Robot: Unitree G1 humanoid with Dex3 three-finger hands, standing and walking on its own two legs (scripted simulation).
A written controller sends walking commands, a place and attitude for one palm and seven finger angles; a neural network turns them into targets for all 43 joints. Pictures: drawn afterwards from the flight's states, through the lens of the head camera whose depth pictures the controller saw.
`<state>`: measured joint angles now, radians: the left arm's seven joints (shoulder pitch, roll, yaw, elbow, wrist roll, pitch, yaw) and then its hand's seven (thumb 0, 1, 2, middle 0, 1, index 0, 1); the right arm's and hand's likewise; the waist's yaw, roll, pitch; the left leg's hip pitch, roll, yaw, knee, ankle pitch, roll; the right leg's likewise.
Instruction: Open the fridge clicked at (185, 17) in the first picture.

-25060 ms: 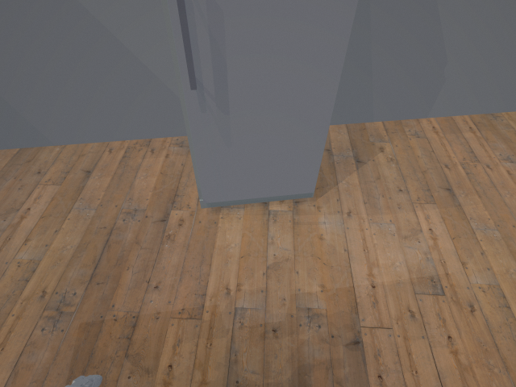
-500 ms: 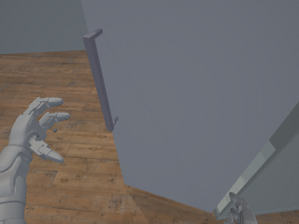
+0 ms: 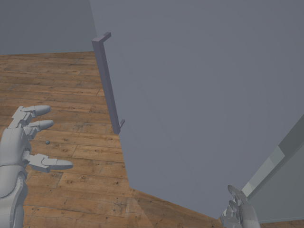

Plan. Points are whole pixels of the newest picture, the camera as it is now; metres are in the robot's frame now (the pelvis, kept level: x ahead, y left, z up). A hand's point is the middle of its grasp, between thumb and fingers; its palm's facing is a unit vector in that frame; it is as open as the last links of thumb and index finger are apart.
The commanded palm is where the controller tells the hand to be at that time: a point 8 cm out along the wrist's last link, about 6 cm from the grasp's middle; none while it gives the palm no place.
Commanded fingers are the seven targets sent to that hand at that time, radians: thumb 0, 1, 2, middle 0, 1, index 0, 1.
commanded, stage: draw the hand back to the body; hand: left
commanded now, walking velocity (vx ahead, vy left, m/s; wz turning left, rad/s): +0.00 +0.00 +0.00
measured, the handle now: (112, 91) +0.46 +0.19 +0.13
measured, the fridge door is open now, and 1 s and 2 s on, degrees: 66 66 66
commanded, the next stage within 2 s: step back with the hand held close in 0.94 s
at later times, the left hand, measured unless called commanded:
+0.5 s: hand (40, 145) +0.23 +0.27 +0.16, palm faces +0.44 -0.82 -0.37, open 9.4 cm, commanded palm +0.17 +0.31 +0.18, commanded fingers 0.00 0.83 0.87 -0.20 -0.34 -0.20 -0.34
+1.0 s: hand (33, 150) +0.21 +0.28 +0.16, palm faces +0.47 -0.81 -0.36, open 7.4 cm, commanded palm +0.16 +0.31 +0.18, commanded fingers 0.00 0.90 0.90 -0.20 -0.30 -0.20 -0.30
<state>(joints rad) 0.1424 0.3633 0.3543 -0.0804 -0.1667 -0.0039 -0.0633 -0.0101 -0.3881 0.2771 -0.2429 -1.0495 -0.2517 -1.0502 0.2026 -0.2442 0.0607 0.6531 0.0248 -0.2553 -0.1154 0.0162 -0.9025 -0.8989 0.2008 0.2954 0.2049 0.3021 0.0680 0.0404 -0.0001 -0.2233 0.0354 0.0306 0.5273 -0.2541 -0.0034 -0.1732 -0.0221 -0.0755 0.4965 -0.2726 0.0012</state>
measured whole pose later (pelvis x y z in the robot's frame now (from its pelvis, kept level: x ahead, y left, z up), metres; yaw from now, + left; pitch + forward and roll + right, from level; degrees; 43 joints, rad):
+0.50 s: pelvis +0.02 +0.01 +0.01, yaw -1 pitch -5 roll +0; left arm 0.39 0.35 0.34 -0.32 -0.07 -0.06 0.09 0.01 0.48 0.69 -0.22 -0.54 -0.23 -0.54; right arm 0.20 -0.22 0.03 0.67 -0.01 -0.14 -0.10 0.02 -0.90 -0.90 0.20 0.30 0.21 0.30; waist 0.08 0.05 0.02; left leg -0.10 0.02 0.06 0.42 -0.24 0.01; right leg -0.07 -0.03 -0.05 0.41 -0.26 0.01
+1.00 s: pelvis +0.02 +0.01 +0.01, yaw -1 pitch -6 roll +0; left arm 0.41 0.34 0.35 -0.35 -0.07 -0.05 0.09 0.02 0.89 0.89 -0.20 -0.30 -0.21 -0.30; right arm 0.20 -0.21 0.03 0.67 -0.01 -0.13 -0.10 0.02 -0.90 -0.90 0.20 0.30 0.21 0.30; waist 0.09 0.05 0.03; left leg -0.08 0.02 0.05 0.41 -0.23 0.00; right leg -0.04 -0.03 -0.06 0.39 -0.24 0.01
